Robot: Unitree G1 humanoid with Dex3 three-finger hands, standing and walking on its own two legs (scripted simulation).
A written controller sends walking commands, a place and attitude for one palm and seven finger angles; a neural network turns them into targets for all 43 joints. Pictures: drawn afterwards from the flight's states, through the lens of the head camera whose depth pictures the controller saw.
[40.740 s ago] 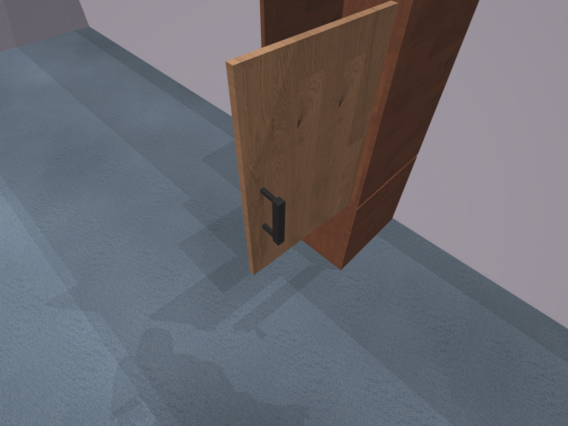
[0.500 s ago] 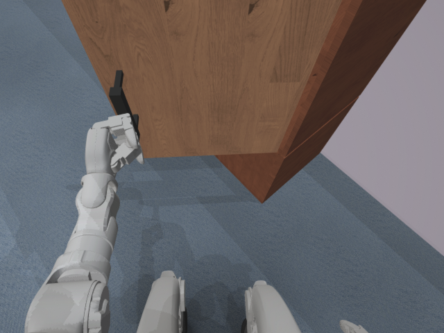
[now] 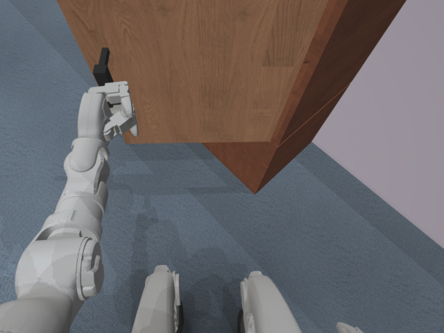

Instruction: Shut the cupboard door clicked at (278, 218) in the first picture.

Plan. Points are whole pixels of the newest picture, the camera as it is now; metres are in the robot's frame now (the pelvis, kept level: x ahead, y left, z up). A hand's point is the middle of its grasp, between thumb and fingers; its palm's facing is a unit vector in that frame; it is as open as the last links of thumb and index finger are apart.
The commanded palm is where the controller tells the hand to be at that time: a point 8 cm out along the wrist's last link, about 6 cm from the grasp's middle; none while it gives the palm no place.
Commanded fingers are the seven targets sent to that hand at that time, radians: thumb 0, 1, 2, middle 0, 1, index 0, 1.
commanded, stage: push the door shut along its arc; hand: left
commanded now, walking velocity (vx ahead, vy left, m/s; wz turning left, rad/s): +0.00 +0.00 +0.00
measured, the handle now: (113, 89) +0.56 +0.19 +0.04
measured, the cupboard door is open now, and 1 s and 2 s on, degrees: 50 37 34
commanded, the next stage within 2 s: pull the fist back off the door in 0.98 s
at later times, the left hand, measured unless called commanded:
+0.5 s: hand (148, 89) +0.55 +0.12 +0.05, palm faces -0.20 -0.98 -0.06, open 3.1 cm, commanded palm +0.55 +0.15 +0.05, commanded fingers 0.00 0.90 0.90 -1.30 -1.50 -1.30 -1.50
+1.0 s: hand (165, 69) +0.60 +0.09 +0.05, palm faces -0.31 -0.95 -0.06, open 3.1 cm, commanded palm +0.61 +0.10 +0.05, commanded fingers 0.00 0.90 0.90 -1.30 -1.50 -1.30 -1.50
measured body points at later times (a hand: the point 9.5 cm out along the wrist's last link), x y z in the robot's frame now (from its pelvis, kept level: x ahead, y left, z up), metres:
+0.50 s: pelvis -0.01 +0.01 -0.02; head +0.16 +0.03 +0.40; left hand +0.55 +0.17 +0.06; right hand -0.01 -0.26 -0.13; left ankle +0.08 +0.13 -0.59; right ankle +0.02 -0.13 -0.59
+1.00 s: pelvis +0.00 +0.01 -0.04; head +0.20 +0.03 +0.36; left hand +0.61 +0.14 +0.06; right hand -0.04 -0.25 -0.14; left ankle +0.08 +0.13 -0.59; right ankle +0.02 -0.13 -0.59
